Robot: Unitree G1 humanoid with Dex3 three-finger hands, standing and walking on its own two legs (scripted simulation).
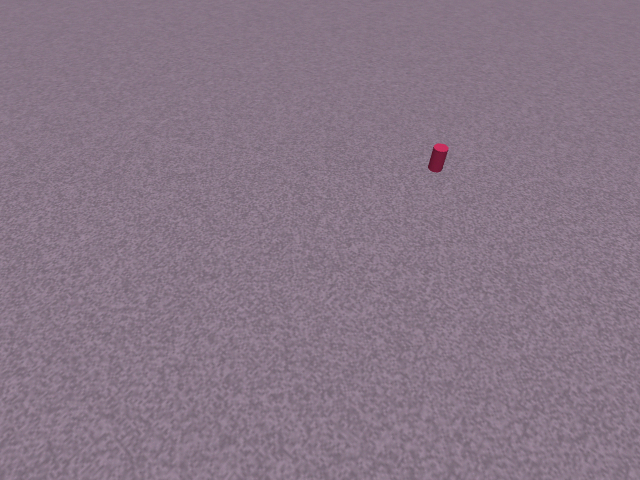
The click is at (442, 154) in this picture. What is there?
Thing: squat round
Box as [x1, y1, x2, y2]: [428, 143, 448, 171]
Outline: 444,144 438,143 435,144 433,147 428,168 432,171 441,170 448,148
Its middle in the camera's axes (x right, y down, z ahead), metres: +0.61 -0.46 +2.00
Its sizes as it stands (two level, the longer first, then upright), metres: 0.073 0.073 0.127
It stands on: the floor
